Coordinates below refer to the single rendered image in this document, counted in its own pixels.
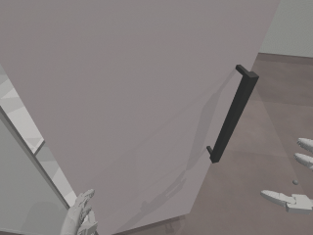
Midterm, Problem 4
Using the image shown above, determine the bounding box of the right robot hand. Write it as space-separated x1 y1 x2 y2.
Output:
260 138 313 215

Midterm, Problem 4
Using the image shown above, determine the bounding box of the fridge door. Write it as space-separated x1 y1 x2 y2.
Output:
0 0 281 235

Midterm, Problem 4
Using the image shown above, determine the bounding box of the left robot hand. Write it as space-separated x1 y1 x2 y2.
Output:
60 189 98 235

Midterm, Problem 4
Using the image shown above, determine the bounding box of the handle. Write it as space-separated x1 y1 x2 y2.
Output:
206 65 259 164

